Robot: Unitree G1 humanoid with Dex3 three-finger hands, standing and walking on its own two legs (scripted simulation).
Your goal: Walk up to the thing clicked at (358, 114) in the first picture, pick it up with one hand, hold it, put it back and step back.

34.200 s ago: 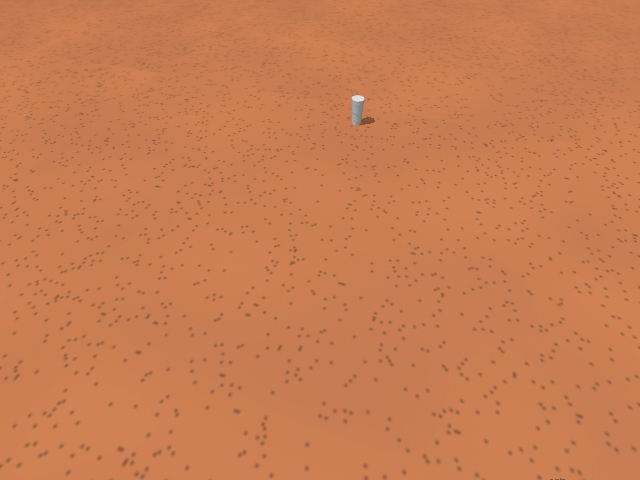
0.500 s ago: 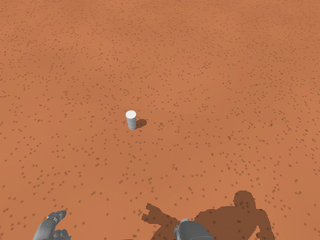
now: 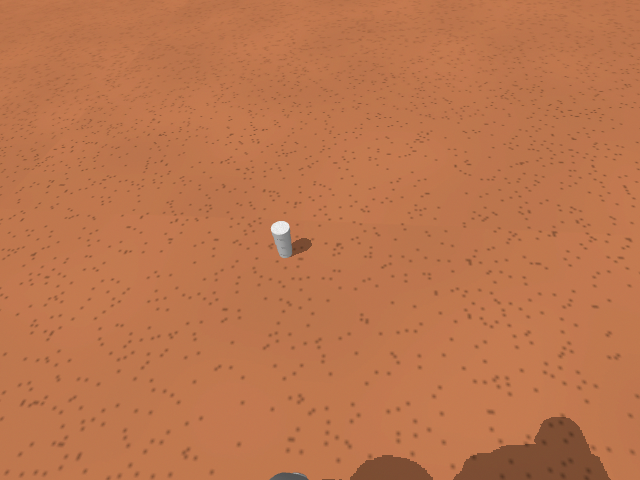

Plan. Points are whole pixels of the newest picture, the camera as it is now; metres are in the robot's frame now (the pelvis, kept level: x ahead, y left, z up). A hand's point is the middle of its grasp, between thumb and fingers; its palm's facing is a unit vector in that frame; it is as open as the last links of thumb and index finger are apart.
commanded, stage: step back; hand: left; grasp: from the side
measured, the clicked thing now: (283, 240) +1.06 +0.27 -0.68
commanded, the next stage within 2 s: stand in 0.96 s
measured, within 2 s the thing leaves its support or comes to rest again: neither
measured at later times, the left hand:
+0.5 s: hand out of the picture +0.06 +0.25 -0.14, palm faces +0.07 -0.92 -0.39, open 7.4 cm
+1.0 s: hand out of the picture +0.10 +0.28 -0.15, palm faces +0.06 -0.93 -0.35, open 7.4 cm
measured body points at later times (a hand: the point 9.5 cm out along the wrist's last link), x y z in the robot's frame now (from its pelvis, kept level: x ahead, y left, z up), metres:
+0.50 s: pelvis +0.01 -0.02 +0.00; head +0.01 -0.03 +0.45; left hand +0.06 +0.30 -0.11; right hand +0.08 -0.33 -0.13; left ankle -0.02 +0.12 -0.70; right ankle +0.04 -0.12 -0.73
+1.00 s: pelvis +0.04 +0.01 +0.01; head +0.05 +0.02 +0.46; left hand +0.10 +0.33 -0.12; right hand +0.17 -0.27 -0.12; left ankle +0.07 +0.14 -0.73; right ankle +0.04 -0.12 -0.73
